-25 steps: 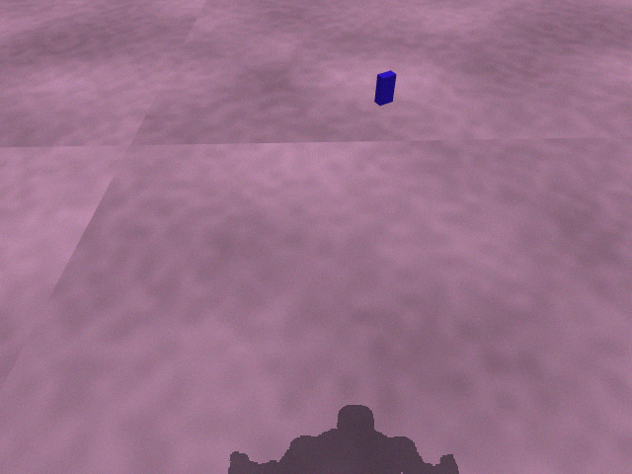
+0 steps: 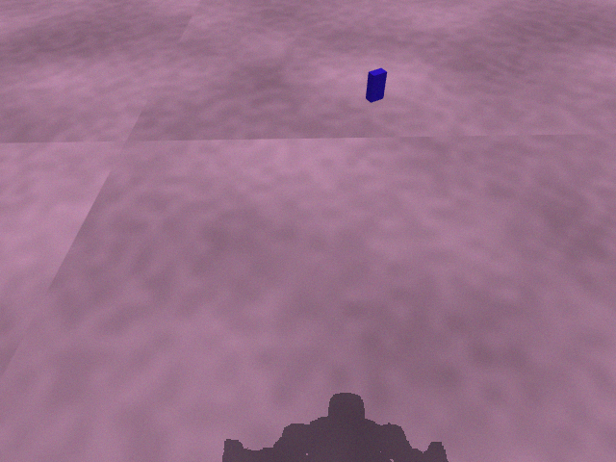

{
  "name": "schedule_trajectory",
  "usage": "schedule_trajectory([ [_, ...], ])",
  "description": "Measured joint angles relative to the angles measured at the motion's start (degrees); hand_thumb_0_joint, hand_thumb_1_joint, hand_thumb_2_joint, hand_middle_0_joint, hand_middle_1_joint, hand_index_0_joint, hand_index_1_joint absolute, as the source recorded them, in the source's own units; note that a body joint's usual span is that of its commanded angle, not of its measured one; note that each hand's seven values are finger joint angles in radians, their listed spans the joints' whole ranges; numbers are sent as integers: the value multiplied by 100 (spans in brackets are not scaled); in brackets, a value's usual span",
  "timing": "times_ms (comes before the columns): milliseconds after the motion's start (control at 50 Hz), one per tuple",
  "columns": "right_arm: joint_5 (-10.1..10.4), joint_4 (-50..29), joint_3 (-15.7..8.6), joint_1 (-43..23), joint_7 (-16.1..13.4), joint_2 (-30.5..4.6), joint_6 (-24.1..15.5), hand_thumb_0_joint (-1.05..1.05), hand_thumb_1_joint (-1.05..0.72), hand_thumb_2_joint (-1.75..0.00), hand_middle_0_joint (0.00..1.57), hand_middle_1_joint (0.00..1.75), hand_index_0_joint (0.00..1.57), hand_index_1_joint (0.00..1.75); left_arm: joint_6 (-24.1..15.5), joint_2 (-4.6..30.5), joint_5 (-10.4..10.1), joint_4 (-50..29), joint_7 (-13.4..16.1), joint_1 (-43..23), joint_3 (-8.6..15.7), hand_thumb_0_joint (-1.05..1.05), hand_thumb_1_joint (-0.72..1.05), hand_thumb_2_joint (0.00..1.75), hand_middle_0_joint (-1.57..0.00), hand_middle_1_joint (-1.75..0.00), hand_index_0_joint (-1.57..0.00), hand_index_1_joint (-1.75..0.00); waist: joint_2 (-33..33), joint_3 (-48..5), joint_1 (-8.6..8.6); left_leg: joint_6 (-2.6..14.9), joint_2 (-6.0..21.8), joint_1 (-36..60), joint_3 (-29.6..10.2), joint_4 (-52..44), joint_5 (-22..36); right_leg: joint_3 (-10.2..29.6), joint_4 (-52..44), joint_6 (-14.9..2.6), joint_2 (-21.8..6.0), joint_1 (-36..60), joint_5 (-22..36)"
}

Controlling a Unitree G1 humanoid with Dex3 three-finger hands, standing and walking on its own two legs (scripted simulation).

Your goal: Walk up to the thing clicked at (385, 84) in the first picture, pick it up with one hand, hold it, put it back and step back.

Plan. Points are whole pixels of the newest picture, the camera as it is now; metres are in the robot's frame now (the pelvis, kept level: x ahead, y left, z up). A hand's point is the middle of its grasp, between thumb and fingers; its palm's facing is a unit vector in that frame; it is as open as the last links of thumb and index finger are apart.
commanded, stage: stand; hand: left
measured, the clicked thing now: (376, 85) +2.23 -0.37 -0.70
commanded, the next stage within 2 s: walk up in 0.62 s
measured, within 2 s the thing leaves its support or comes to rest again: neither
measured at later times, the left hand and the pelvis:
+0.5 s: hand out of the picture +0.08 +0.26 -0.16, palm faces -0.03 -0.94 -0.34, open 7.4 cm; pelvis +0.01 +0.01 +0.00, yaw +0 degrees
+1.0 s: hand (190, 390) +0.25 +0.21 -0.13, palm faces -0.13 -0.88 -0.45, open 7.4 cm; pelvis +0.11 -0.09 -0.03, yaw -8 degrees
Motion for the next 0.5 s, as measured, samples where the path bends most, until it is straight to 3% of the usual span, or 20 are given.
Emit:
schedule_trajectory([
  [500, -6, 1, -13, 10, -6, -5, 1, 1, -91, -90, 20, 30, 21, 30, 0, 23, 6, -26, 14, 22, -5, 1, 90, 90, -21, -30, -20, -29, -28, -20, -6, 38, -28, 71, 29, -53, -29, 28, -95, 42, -28, 83, 1],
])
